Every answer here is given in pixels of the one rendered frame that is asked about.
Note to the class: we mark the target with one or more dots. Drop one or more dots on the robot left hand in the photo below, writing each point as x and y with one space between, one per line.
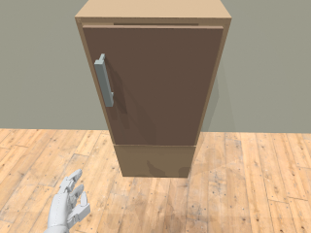
63 210

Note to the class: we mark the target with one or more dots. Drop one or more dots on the handle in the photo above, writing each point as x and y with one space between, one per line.
102 76

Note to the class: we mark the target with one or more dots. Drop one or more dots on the cupboard door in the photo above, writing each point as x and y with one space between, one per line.
160 75

